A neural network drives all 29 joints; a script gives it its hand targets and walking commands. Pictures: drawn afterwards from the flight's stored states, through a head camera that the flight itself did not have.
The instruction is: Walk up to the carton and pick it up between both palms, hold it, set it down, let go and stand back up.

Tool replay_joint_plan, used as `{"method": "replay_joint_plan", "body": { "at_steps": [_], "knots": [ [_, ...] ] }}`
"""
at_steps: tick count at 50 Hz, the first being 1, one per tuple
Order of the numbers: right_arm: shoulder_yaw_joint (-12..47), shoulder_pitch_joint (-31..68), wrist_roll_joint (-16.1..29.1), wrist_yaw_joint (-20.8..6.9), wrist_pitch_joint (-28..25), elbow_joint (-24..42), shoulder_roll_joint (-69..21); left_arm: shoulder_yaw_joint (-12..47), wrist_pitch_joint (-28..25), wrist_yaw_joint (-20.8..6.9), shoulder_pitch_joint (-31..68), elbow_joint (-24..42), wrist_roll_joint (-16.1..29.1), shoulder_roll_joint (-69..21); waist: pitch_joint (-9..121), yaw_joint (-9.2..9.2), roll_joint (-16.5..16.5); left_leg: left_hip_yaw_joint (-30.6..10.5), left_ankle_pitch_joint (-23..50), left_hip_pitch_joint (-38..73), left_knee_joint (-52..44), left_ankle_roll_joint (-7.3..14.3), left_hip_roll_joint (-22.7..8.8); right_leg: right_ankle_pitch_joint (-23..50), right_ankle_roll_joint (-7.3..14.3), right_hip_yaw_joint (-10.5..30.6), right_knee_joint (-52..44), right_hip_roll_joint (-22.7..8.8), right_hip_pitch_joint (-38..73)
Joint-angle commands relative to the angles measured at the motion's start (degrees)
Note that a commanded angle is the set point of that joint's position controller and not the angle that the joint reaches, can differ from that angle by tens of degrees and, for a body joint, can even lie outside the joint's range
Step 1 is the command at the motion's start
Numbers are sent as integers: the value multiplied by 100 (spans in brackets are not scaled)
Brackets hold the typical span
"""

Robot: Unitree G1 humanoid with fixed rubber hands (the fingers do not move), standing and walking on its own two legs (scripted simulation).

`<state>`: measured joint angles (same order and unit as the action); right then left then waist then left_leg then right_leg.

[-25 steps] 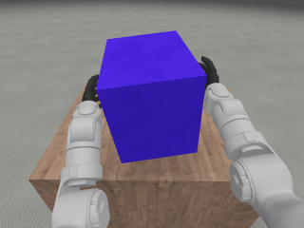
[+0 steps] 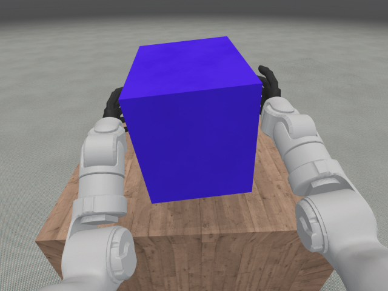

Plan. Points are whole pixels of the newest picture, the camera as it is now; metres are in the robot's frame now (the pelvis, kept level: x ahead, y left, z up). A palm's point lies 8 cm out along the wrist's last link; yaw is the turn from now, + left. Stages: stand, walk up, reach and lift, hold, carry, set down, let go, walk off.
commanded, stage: reach and lift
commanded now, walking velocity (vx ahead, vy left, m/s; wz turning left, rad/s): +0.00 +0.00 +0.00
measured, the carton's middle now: (192, 114) +0.46 -0.01 +0.22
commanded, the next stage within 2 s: hold in 1.00 s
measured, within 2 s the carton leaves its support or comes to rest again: neither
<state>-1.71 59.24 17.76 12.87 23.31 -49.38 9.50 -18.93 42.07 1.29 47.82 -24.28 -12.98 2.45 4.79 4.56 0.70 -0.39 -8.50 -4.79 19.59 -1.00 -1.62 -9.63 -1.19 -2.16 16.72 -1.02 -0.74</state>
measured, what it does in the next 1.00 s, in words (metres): stands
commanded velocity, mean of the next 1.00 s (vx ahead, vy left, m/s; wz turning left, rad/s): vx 0.00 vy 0.00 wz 0.00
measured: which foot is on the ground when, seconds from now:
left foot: down 0.00-1.00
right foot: down 0.00-1.00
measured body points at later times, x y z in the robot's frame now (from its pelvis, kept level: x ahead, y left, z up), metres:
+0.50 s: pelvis +0.01 -0.01 +0.00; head -0.08 +0.00 +0.44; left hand +0.40 +0.15 +0.27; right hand +0.40 -0.16 +0.30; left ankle +0.03 +0.13 -0.75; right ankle +0.00 -0.13 -0.75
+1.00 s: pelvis +0.01 -0.01 +0.00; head -0.08 +0.00 +0.44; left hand +0.40 +0.15 +0.29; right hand +0.41 -0.16 +0.33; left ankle +0.03 +0.13 -0.75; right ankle +0.00 -0.13 -0.75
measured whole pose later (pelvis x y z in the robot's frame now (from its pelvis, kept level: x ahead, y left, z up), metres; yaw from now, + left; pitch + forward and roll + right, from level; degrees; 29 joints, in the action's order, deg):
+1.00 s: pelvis +0.01 -0.01 +0.00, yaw +1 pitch -3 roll -1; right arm 3.0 68.6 25.4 17.5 34.2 -51.6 13.1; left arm -20.0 50.4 0.1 54.8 -26.3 -10.7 5.7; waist 9.7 4.1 0.0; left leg -2.9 -10.0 -8.1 21.3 -2.2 -2.3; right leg -10.9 -0.1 -1.9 17.5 0.6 -3.3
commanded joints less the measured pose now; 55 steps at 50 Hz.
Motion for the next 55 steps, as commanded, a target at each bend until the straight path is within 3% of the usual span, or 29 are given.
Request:
{"method": "replay_joint_plan", "body": {
  "at_steps": [1,3,5,9,10,11,13,14,15,17,19,20,21,23,25,28,29,32,33,34,35,40,43,44,48,50,52,54,55],
  "knots": [
    [1637,4342,832,-716,18,1672,-4266,2507,-531,-561,5212,1164,1062,-3425,2339,-8,-183,-7,1286,980,15,-167,383,1001,-264,-85,-176,551,29],
    [1414,4388,738,-752,92,1332,-4140,2385,-458,-582,5341,870,979,-3397,1808,-50,-281,-42,736,658,-95,-112,352,431,-205,-52,-234,512,-209],
    [1294,4194,698,-754,183,1076,-3967,2116,-398,-618,5120,693,847,-3113,1673,-83,-16,-29,328,578,-278,-8,330,193,-251,-94,-277,470,-173],
    [1426,4408,863,-682,252,1403,-4117,2421,-378,-671,5439,1027,1116,-3330,2229,21,-181,-41,963,778,-94,-173,376,670,-232,-42,-203,571,18],
    [1278,4150,863,-681,348,878,-4017,2217,-392,-646,5457,823,936,-3210,1770,62,-438,7,892,662,-79,-211,386,598,-260,-38,-160,533,-101],
    [1477,4340,996,-694,254,1539,-4202,2629,-413,-601,5500,1408,1194,-3481,2492,81,-496,-61,1380,863,52,-280,351,969,-209,-77,-81,565,103],
    [1249,4137,933,-677,436,937,-4042,2482,-349,-624,5742,1102,1140,-3302,1984,171,-506,-89,904,629,-24,-216,382,666,-204,-42,-121,520,-111],
    [1421,4457,1058,-654,439,1443,-4113,2350,-304,-642,5401,834,1173,-3302,2186,114,-192,-69,947,702,-25,-159,392,810,-245,8,-158,552,13],
    [1383,4298,1126,-627,474,1310,-4114,2426,-350,-620,5589,1235,1197,-3308,2341,137,-347,-89,1044,788,-2,-201,364,870,-257,-26,-106,562,-18],
    [1517,4291,1196,-580,572,1274,-4046,2231,-259,-615,5598,1188,1133,-3133,2148,51,-190,-101,1192,564,36,-165,404,1196,-291,21,-93,542,181],
    [1560,4592,1348,-586,575,1587,-4097,2336,-198,-614,5661,1028,1178,-3050,2370,-42,-236,-130,1204,604,68,-165,361,1148,-246,36,-74,561,58],
    [1464,4416,1212,-555,659,1234,-4044,2071,-161,-668,5345,519,1019,-3042,1781,-13,-176,-48,819,513,-52,-107,435,812,-331,68,-178,540,-98],
    [1651,4547,1418,-559,593,1791,-4236,2370,-219,-648,5589,1171,1292,-3183,2561,-38,-207,-60,1223,654,68,-127,471,1354,-318,33,-58,504,213],
    [1675,4483,1452,-517,725,1705,-4345,2261,-226,-620,5825,1501,1247,-3147,2712,-60,-268,-75,1251,767,110,-133,481,1450,-369,45,-3,550,166],
    [1634,4511,1448,-521,803,1657,-4231,2194,-173,-643,5750,1168,1290,-2959,2497,-29,-95,-104,1043,512,89,-121,479,1097,-359,60,-10,532,38],
    [1361,4572,1334,-479,861,1075,-3934,2037,-99,-692,5796,653,1082,-2832,2052,57,-295,-115,624,366,-55,-101,377,749,-292,40,-111,511,-88],
    [1504,4673,1428,-467,820,1539,-4151,2107,-142,-699,5770,1043,1273,-3020,2293,-9,-83,-94,1006,468,-12,-146,434,1087,-324,90,-70,561,168],
    [1645,4482,1661,-439,933,1560,-4039,2252,-32,-679,5583,1232,1312,-3028,2494,-2,-215,-150,1537,620,164,-212,410,1599,-297,146,-3,592,137],
    [1583,4327,1587,-426,1049,1228,-4016,1932,49,-733,5504,767,1120,-2798,1972,10,-194,-76,1325,514,76,-207,472,1569,-365,137,-36,562,187],
    [1470,4460,1599,-417,1031,1460,-3929,1989,84,-778,5467,991,1142,-2868,2196,65,-163,-110,1340,509,53,-181,434,1522,-333,116,-91,583,195],
    [1548,4619,1672,-425,1075,1359,-4046,1841,91,-774,5788,934,1082,-2631,2085,-77,-192,-94,1076,485,46,-119,455,1387,-363,161,-97,522,112],
    [1639,4604,1738,-391,1106,1707,-3975,2141,121,-783,5857,1332,1213,-2989,2552,66,-385,-162,1716,650,226,-255,400,1675,-338,103,23,633,207],
    [1471,4869,1673,-422,1135,1493,-3873,1866,129,-763,5813,844,1129,-2763,2235,-13,-113,-175,936,310,51,-101,414,1127,-324,163,-117,607,19],
    [1472,4881,1669,-422,1133,1498,-3918,1876,158,-784,5762,828,1100,-2779,2268,-89,-251,-146,900,333,23,-116,425,1077,-291,197,-75,567,73],
    [1327,4873,1697,-512,1200,1227,-3834,1984,157,-714,6088,984,1259,-2750,2348,4,-285,-180,1177,392,60,-193,419,1370,-287,92,-27,574,83],
    [1419,5027,1747,-470,1214,1370,-3832,1928,188,-727,6009,805,1256,-2824,2410,-91,-217,-148,1137,336,8,-160,436,1138,-317,161,-75,616,17],
    [1420,4764,1780,-461,1223,1184,-3869,2053,118,-710,6127,1006,1402,-2860,2706,30,-233,-194,1357,507,135,-231,427,1459,-276,220,-41,603,24],
    [1363,4876,1743,-455,1272,1214,-3809,1669,194,-728,5958,594,1193,-2671,2316,-64,-158,-210,1093,273,107,-125,445,1320,-324,218,-51,581,-15],
    [1483,4991,1841,-430,1238,1571,-3771,1825,219,-735,5821,849,1218,-2761,2686,-111,-241,-172,1369,431,137,-180,415,1558,-317,184,-18,613,180]
  ]
}}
